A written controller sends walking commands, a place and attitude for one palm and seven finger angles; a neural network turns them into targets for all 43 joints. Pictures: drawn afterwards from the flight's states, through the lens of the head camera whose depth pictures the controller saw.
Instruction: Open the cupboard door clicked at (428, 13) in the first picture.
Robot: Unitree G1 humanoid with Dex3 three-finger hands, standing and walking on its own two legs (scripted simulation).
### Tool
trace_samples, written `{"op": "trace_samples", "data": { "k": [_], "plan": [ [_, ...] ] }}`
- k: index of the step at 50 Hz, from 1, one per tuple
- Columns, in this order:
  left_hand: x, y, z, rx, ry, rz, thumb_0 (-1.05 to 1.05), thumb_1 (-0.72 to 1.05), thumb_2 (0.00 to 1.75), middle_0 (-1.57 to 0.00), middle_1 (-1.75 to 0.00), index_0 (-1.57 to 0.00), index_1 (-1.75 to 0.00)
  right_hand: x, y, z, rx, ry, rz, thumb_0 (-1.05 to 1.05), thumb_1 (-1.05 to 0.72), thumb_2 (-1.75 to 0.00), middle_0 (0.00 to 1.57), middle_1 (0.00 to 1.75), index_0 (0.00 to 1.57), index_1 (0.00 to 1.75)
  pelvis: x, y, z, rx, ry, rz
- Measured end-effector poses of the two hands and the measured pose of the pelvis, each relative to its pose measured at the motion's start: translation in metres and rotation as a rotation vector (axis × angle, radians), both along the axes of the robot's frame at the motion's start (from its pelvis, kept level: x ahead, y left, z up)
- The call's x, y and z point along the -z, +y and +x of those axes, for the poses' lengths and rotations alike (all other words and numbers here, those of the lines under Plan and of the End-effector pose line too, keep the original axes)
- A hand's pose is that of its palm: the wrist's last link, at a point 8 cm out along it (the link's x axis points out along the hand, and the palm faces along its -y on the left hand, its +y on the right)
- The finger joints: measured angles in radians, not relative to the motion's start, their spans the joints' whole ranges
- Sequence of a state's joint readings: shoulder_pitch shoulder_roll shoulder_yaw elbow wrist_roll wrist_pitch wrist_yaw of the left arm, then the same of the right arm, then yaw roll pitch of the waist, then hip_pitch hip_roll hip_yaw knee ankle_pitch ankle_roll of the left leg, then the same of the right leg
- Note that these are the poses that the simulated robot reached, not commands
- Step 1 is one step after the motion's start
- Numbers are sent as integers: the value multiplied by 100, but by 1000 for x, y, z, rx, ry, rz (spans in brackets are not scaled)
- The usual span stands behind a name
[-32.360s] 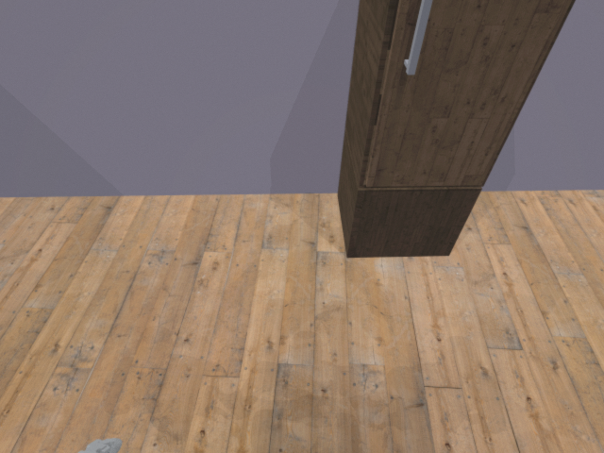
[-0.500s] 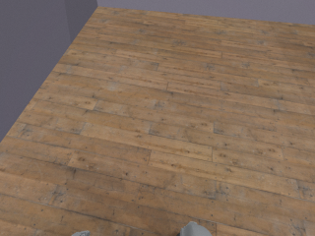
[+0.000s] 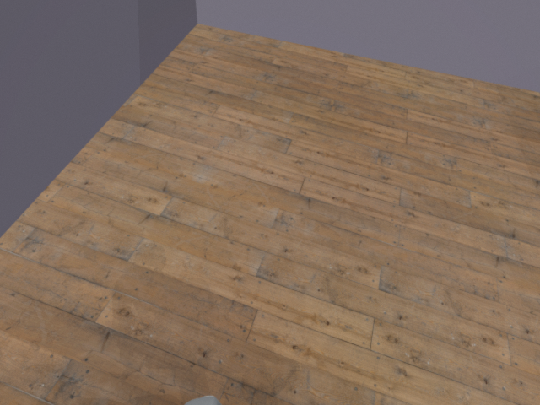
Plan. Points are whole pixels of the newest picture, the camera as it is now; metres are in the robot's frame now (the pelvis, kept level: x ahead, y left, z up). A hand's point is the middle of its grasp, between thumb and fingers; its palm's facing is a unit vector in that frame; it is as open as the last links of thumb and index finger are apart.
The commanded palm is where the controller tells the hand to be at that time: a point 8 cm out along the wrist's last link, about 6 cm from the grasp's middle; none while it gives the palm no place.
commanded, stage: turn to face it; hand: left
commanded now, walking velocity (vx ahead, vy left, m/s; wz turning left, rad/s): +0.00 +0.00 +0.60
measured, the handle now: out of the picture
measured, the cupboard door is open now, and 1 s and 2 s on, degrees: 46 46 46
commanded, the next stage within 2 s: none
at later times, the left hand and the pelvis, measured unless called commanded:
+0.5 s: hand out of the picture +0.07 +0.15 -0.14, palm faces +0.30 -0.92 -0.26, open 7.4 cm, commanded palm none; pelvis +0.05 -0.06 +0.02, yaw +19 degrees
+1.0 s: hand out of the picture +0.03 +0.15 -0.15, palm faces +0.60 -0.75 -0.29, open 7.4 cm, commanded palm none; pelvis +0.08 -0.08 +0.01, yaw +38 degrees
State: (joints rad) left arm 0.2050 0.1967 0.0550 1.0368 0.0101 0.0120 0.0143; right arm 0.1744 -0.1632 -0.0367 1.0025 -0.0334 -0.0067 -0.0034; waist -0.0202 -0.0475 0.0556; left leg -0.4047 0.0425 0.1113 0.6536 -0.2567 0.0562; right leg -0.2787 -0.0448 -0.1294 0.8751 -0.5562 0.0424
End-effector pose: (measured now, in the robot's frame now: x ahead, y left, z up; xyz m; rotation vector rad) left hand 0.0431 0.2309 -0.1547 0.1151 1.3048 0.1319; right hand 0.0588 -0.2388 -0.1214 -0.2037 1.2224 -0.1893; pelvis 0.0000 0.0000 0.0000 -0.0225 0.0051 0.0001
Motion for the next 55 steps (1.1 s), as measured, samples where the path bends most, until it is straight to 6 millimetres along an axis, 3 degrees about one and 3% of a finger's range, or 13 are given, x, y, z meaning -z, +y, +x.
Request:
{"op": "trace_samples", "data": {
  "k": [7, 14, 17, 22, 28, 31, 34, 40, 45, 50, 55],
  "plan": [
    [-21, 9, 30, -74, -57, 42, 0, 91, 90, -20, -30, -20, -30, -6, -4, 41, -97, 13, -3, 0, -91, -90, 20, 30, 20, 30, -11, -9, 16, -83, 16, -7],
    [-42, -1, 50, -123, -141, 115, 0, 91, 90, -20, -30, -20, -30, 1, -38, 66, -142, 43, 16, 0, -90, -90, 20, 30, 21, 30, -11, -41, 31, -172, 18, -8],
    [-43, -10, 45, -151, -161, 158, 0, 91, 90, -20, -30, -20, -30, 10, -57, 83, -163, 50, 20, 0, -90, -90, 20, 30, 21, 30, -4, -56, 37, -207, 19, 22],
    [-48, -28, 20, -226, -108, 146, 0, 91, 90, -20, -30, -20, -30, -1, -69, 118, -232, 56, 3, 1, -91, -90, 20, 30, 20, 30, -14, -64, 49, -292, 12, 44],
    [-33, -42, -19, -315, -32, 84, 0, 90, 90, -20, -30, -20, -30, -14, -47, 172, -361, 6, -17, 1, -91, -90, 20, 30, 20, 30, -15, -60, 58, -364, 20, 60],
    [-15, -39, -42, -371, 6, 56, 0, 90, 90, -20, -30, -20, -30, -11, -26, 200, -435, -63, -31, 1, -91, -90, 20, 30, 20, 30, -1, -50, 59, -402, 20, 32],
    [-7, -33, -55, -418, 45, 64, 0, 90, 90, -20, -30, -20, -30, -12, -10, 213, -483, -99, -32, 0, -91, -90, 20, 30, 20, 30, 3, -51, 59, -432, 7, 37],
    [-26, -26, -46, -500, -27, 109, 1, 91, 90, -20, -30, -20, -30, -12, -1, 216, -563, -52, -22, 0, -91, -90, 20, 30, 20, 30, -7, -61, 65, -519, -5, 9],
    [-38, -32, -36, -538, -116, 178, 0, 91, 90, -20, -30, -20, -30, 4, -6, 229, -596, -18, 15, 0, -90, -90, 20, 30, 21, 30, 0, -78, 78, -582, 5, 21],
    [-43, -54, -48, -604, -98, 177, 0, 91, 90, -20, -30, -20, -30, 3, -2, 248, -645, 4, 20, 1, -91, -90, 20, 30, 21, 30, -5, -81, 82, -662, -1, 27],
    [-35, -72, -64, -662, -63, 110, 0, 90, 90, -20, -30, -20, -30, -13, 20, 261, -708, 4, 6, 1, -91, -90, 20, 30, 20, 30, -13, -75, 85, -723, 21, 38]
  ]
}}
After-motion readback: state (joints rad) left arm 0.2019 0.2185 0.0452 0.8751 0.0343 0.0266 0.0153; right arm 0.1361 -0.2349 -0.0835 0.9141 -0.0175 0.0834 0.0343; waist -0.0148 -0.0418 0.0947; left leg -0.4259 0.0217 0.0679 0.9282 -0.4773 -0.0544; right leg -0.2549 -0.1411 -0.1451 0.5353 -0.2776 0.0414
